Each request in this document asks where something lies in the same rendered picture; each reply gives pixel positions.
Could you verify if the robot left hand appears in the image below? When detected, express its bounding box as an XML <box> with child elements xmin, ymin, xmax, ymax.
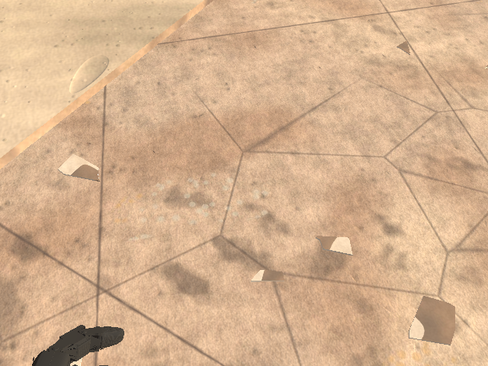
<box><xmin>32</xmin><ymin>325</ymin><xmax>124</xmax><ymax>366</ymax></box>

